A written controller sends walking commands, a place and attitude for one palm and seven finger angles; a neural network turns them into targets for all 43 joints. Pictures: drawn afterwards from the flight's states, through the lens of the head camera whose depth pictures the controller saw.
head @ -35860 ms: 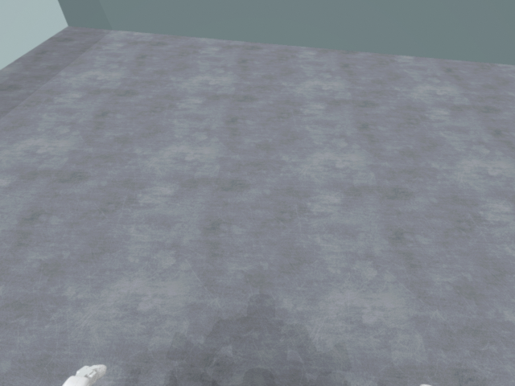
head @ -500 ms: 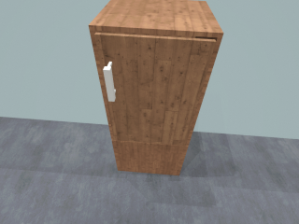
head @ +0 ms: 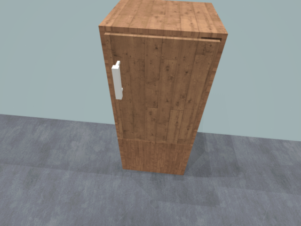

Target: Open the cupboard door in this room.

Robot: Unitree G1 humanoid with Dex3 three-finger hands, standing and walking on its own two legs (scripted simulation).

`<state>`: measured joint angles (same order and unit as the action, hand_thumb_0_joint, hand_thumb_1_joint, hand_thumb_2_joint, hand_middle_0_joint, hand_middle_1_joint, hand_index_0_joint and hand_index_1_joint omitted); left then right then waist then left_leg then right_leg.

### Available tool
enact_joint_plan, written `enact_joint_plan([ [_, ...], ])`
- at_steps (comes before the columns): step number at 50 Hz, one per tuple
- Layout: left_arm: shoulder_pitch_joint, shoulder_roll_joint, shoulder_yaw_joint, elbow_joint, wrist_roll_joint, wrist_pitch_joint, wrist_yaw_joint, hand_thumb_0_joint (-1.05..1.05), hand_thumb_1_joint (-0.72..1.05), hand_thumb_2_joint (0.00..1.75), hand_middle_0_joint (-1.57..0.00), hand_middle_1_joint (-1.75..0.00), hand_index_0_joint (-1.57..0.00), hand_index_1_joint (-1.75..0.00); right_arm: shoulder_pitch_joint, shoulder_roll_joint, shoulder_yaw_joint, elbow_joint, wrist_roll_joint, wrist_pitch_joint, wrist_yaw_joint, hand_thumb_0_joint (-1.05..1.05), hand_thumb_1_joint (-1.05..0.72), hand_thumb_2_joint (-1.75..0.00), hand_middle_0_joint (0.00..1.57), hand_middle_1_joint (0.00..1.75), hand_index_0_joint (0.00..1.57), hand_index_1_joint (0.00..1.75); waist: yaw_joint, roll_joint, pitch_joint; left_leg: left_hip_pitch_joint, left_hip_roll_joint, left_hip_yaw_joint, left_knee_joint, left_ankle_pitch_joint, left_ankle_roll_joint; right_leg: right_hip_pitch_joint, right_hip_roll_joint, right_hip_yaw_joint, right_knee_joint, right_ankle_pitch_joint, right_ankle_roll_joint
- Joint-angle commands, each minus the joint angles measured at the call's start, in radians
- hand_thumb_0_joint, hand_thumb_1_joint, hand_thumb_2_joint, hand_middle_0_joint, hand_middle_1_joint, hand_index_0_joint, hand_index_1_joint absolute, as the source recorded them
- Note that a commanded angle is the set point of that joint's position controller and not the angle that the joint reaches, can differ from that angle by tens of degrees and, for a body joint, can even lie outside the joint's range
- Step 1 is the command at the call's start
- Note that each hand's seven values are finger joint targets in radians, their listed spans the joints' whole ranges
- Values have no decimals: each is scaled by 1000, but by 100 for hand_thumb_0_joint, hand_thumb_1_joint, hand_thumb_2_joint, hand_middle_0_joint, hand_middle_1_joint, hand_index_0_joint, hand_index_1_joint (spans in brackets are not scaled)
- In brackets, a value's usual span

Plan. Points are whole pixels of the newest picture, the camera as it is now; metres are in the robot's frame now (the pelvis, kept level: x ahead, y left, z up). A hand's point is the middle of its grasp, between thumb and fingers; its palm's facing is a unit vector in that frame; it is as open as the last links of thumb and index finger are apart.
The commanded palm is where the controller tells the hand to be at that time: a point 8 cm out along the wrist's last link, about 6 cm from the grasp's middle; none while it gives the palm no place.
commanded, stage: shuffle to correct the standing spot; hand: left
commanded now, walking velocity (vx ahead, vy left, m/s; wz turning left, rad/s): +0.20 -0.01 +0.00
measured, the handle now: (118, 80) +0.63 +0.17 +0.05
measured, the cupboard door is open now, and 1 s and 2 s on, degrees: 0 0 0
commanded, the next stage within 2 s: come to a stop and stand still in 0.28 s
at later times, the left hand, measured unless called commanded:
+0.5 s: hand out of the picture +0.06 +0.16 -0.19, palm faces +0.03 -0.99 -0.16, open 7.4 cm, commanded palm none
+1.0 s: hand out of the picture +0.14 +0.20 -0.18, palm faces +0.04 -0.97 -0.25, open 7.4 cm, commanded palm none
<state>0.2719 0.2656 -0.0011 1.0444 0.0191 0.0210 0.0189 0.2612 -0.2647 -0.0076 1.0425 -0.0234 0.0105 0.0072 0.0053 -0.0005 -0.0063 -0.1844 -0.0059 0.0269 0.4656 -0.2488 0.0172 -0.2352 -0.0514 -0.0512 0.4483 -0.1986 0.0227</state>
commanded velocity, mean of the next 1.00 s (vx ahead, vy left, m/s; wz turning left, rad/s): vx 0.01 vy -0.01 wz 0.00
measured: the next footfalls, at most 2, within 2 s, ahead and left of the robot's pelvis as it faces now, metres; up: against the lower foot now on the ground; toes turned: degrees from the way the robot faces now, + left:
none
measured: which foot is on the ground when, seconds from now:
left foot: down 0.00-1.00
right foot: down 0.00-1.00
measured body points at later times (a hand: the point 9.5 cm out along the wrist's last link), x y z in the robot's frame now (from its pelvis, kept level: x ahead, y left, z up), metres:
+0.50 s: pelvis +0.09 +0.00 -0.01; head +0.10 +0.01 +0.44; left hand +0.06 +0.21 -0.17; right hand +0.03 -0.20 -0.17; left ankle +0.02 +0.11 -0.74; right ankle +0.06 -0.13 -0.74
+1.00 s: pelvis +0.07 +0.01 -0.01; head +0.07 +0.01 +0.44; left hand +0.14 +0.25 -0.16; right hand +0.13 -0.22 -0.16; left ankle +0.07 +0.10 -0.74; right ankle +0.10 -0.11 -0.74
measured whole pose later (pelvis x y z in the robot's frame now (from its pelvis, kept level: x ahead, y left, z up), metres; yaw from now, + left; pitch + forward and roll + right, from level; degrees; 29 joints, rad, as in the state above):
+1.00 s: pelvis +0.07 +0.01 -0.01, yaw +0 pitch -3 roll +0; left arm 0.23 0.18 0.01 0.97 0.01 0.02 0.06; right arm 0.24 -0.18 -0.03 0.99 -0.01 0.00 -0.02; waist 0.00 0.00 0.04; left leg -0.19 -0.01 0.12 0.59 -0.34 0.05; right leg -0.26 -0.06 -0.07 0.61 -0.29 0.00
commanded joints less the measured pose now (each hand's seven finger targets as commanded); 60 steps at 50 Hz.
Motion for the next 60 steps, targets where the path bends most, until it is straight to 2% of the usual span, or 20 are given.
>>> enact_joint_plan([
  [1,58,80,23,-41,7,-19,-2,0,90,90,-20,-30,-20,-30,28,-90,-17,-37,-3,-4,-12,0,-90,-90,20,30,20,30,-2,-37,123,-181,82,-105,-133,-326,16,-14,-60,121,-123,-353,-35],
  [10,146,35,40,-18,4,-30,1,0,90,90,-20,-30,-20,-30,118,-22,-20,-2,8,-19,-19,0,-90,-90,20,30,20,30,-8,-29,172,-199,63,-77,-46,-347,28,-65,-80,165,-112,-449,-83],
  [15,165,-46,36,-13,4,-42,-1,0,90,90,-20,-30,-20,-30,195,-14,-29,26,11,-38,-31,0,-90,-90,20,30,20,30,-25,87,187,-128,148,-179,-140,-298,72,-108,-4,48,61,-230,-70],
  [20,129,-106,27,-28,4,-63,-5,0,90,90,-20,-30,-20,-30,241,-10,-34,52,10,-58,-48,0,-90,-90,20,30,20,30,-27,125,137,85,244,-233,-99,242,142,-172,23,-55,133,-117,-46],
  [23,310,-64,46,41,1,-63,18,0,90,90,-20,-30,-20,-30,174,52,-18,25,22,-60,-59,0,-90,-90,20,30,20,30,44,-104,68,-190,86,11,181,384,25,244,-99,91,61,508,-91],
  [26,285,-20,44,51,2,-61,42,0,90,90,-20,-30,-20,-30,101,96,-16,-2,33,-39,-60,0,-90,-90,20,30,20,30,28,-181,28,-272,62,28,263,-243,-33,326,-266,141,37,1061,-181],
  [28,176,-11,45,7,1,-41,49,0,90,90,-20,-30,-20,-30,121,104,-22,14,36,-31,-52,0,-90,-90,20,30,20,30,-11,-105,38,-165,72,41,31,-28,-31,247,-208,60,111,951,-122],
  [29,134,-19,43,-19,-9,-32,48,0,90,90,-20,-30,-20,-30,170,83,-29,32,34,-33,-55,0,-90,-90,20,30,20,30,-35,-27,6,-30,88,23,-30,427,-21,163,-136,8,174,825,-63],
  [30,116,-44,41,-46,-15,-26,48,0,90,90,-20,-30,-20,-30,200,42,-42,41,24,-32,-61,0,-90,-90,20,30,20,30,-35,69,-16,101,145,-4,45,834,5,57,-76,-27,196,586,-21],
  [33,59,-62,45,-74,-11,-10,49,0,90,90,-20,-30,-20,-30,176,-10,-58,38,17,-14,-63,0,-90,-90,20,30,20,30,-39,218,46,236,261,-90,21,1230,99,-125,9,-40,209,-188,5],
  [37,64,-64,52,-77,-3,-2,34,0,90,90,-20,-30,-20,-30,92,-20,-63,1,9,-8,-66,0,-90,-90,20,30,20,30,-9,112,50,196,251,-78,21,1035,115,-77,9,-33,131,-151,-14],
  [39,115,-45,59,-70,3,-5,30,0,90,90,-20,-30,-20,-30,52,-27,-66,-22,13,-5,-62,0,-90,-90,20,30,20,30,19,44,-12,98,207,-42,77,754,65,68,-13,-10,14,174,-20],
  [41,104,18,62,-74,6,-13,32,0,90,90,-20,-30,-20,-30,56,24,-63,-43,22,1,-52,0,-90,-90,20,30,20,30,0,-120,-52,-52,79,36,158,203,-5,170,-189,151,13,602,-109],
  [43,47,37,58,-82,4,-16,30,0,90,90,-20,-30,-20,-30,37,75,-54,-43,21,17,-48,0,-90,-90,20,30,20,30,-12,-179,-2,-79,46,28,219,-196,-23,99,-261,174,-57,572,-192],
  [44,21,79,67,-90,22,-32,68,0,90,90,-20,-30,-20,-30,3,-13,-56,-99,22,-21,-42,0,-90,-90,20,30,20,30,-32,-207,-83,-158,33,66,88,-137,-42,254,-193,182,151,1076,-129],
  [45,50,93,65,-136,2,-39,65,0,90,90,-20,-30,-20,-30,39,25,-47,-115,19,-26,-30,0,-90,-90,20,30,20,30,-9,-203,-169,-88,52,27,31,-29,-4,249,-187,117,179,906,-109],
  [47,-4,23,40,-136,-10,-26,49,0,90,90,-20,-30,-20,-30,51,4,-39,-98,12,-29,-26,0,-90,-90,20,30,20,30,-21,116,-89,-2,147,-37,-16,309,23,62,-95,41,181,321,-68],
  [49,8,5,28,-137,-2,-9,38,0,90,90,-20,-30,-20,-30,-9,-24,-33,-121,1,-28,-35,0,-90,-90,20,30,20,30,9,243,78,-80,218,-125,-97,428,77,-33,-7,0,154,-135,-40],
  [53,26,1,16,-117,4,-15,16,0,90,90,-20,-30,-20,-30,-35,-24,-25,-150,5,-24,-26,0,-90,-90,20,30,20,30,15,-20,151,-185,143,-91,-143,-104,54,-29,-23,60,14,-99,-55],
  [60,35,29,20,-126,5,-22,10,0,90,90,-20,-30,-20,-30,21,-40,-26,-134,-2,-15,-15,0,-90,-90,20,30,20,30,-11,-29,105,-145,97,-62,-148,-278,40,-115,-34,125,-78,-314,-57],
])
